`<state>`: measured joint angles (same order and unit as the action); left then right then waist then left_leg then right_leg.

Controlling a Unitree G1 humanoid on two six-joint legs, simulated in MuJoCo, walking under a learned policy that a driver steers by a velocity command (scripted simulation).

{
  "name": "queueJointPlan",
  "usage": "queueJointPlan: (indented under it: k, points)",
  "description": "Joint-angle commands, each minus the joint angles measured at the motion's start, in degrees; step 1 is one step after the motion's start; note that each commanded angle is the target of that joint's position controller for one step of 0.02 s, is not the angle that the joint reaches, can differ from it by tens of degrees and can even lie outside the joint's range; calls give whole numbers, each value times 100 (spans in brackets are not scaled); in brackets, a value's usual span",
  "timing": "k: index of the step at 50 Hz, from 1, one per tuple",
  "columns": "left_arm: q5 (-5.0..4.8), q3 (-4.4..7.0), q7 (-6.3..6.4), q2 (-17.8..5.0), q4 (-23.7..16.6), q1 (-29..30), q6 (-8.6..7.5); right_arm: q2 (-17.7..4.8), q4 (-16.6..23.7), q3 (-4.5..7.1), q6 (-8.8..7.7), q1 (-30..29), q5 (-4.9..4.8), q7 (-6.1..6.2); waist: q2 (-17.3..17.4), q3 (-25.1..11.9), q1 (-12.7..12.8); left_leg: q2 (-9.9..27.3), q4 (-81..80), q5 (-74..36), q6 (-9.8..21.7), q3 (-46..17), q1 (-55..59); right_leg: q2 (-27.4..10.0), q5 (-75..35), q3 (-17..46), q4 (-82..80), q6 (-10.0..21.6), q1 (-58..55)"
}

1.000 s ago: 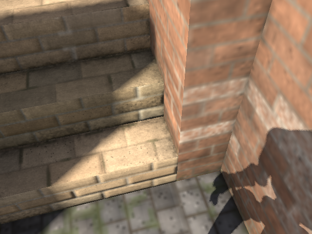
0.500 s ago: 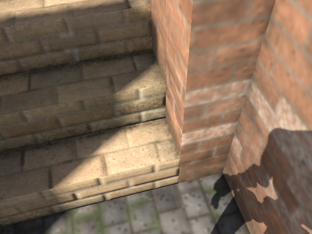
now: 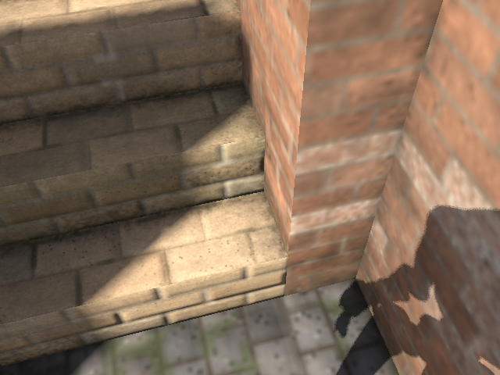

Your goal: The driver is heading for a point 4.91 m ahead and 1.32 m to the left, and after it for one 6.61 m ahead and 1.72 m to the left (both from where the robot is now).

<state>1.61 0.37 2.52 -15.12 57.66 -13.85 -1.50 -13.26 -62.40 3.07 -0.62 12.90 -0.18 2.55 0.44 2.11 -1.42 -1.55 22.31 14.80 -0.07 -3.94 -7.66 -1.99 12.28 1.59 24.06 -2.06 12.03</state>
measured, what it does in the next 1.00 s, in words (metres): stands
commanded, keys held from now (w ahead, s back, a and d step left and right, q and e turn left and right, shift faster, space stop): w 1.00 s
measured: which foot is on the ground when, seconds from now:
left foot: down 0.00-1.00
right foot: down 0.00-1.00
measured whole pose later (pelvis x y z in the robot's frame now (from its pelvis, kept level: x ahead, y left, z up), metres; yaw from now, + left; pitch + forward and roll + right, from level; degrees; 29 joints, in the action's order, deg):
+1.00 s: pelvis +0.00 +0.00 +0.00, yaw +0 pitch +0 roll +0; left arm 1.5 0.5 2.5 -14.9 57.7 -14.9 -1.6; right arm -13.2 -62.1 3.2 -0.4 13.9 -0.3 2.6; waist 0.5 2.2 -1.4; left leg -1.9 22.6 15.2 0.3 -3.6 -7.3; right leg -2.4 12.8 1.8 24.4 -2.5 11.7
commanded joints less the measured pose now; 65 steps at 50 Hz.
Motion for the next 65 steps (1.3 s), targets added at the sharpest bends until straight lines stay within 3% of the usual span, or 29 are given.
queueJointPlan:
  k: [1, 65]
  points:
    - [-1, 137, 20, -724, -161, -266, -38, -617, 120, 101, -30, 274, -1, 17, -16, -96, 2, 209, -338, -1334, 93, -141, -251, -58, -749, 50, -278, 11, -257]
    - [-13, 151, 19, -700, -125, -417, -50, -599, 143, 106, -3, 442, -10, 21, -27, -16, 3, 185, -317, -1362, 107, -112, -210, -57, -724, 22, -249, -48, -216]
Keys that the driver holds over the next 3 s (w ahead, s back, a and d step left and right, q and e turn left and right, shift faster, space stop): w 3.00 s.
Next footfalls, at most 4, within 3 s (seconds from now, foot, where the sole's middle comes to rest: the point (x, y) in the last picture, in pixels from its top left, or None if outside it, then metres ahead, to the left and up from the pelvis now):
none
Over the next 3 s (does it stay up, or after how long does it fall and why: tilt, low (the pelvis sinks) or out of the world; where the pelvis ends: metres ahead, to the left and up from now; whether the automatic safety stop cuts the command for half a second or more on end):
stays up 0.00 0.01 0.00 its command is cut before an obstacle from the start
